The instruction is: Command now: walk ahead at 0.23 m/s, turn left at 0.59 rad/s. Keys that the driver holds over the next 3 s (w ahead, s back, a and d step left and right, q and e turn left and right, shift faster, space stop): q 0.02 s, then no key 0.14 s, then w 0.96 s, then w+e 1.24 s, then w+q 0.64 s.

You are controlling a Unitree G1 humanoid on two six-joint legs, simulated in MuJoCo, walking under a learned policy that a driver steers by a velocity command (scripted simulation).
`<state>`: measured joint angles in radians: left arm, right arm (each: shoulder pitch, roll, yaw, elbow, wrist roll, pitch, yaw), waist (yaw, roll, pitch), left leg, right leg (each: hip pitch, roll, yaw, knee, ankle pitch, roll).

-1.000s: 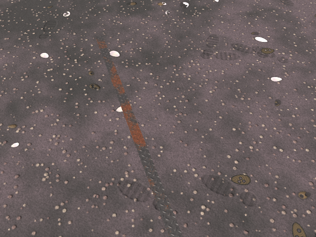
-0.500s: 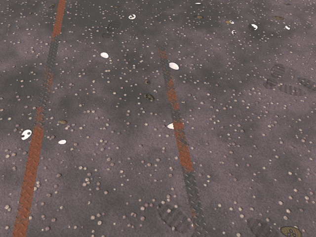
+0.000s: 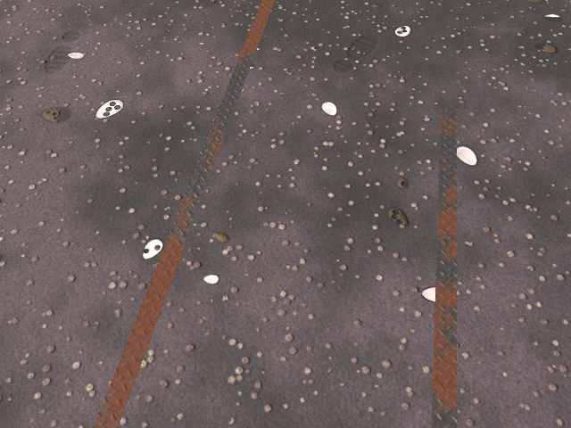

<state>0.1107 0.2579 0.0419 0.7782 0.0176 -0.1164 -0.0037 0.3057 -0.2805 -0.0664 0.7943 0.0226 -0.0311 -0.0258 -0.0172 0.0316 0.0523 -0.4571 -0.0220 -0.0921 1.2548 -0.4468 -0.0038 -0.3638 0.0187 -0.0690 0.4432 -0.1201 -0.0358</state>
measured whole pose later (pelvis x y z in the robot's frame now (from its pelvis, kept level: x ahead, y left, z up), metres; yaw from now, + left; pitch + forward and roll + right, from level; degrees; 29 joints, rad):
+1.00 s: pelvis +0.40 +0.00 +0.01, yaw +6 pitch +2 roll +0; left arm 0.25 0.26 0.05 0.88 0.00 -0.10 -0.04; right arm 0.27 -0.28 -0.06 0.76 0.01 -0.08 -0.01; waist 0.02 0.04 0.01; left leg -0.54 0.09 -0.04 1.13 -0.27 0.03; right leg -0.25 0.06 -0.06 0.38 -0.17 -0.08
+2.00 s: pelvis +0.91 -0.02 -0.01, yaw -21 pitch +1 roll +1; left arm 0.20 0.29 0.08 0.71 -0.02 -0.04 -0.04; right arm 0.20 -0.30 -0.07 0.82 0.02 -0.11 0.00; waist -0.01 0.01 0.07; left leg -0.37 0.07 -0.01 1.21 -0.41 0.00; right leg -0.41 0.06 -0.02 0.58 -0.20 -0.09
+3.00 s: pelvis +1.38 -0.26 +0.01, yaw -22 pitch +1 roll -1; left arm 0.23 0.25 0.06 0.71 0.01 -0.09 -0.01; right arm 0.30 -0.32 -0.07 0.76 0.03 -0.04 0.00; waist 0.00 0.05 0.00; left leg -0.53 0.04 -0.06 1.13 -0.33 0.01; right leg -0.22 0.01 -0.05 0.40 -0.20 -0.02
